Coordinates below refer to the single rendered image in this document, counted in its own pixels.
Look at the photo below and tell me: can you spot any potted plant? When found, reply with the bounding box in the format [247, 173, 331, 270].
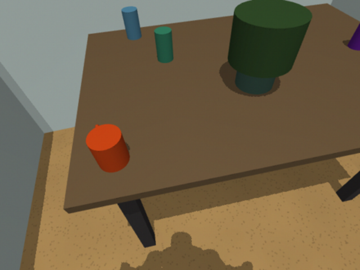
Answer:
[228, 0, 312, 95]

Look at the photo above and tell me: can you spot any table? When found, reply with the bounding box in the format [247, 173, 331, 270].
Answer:
[63, 3, 360, 248]

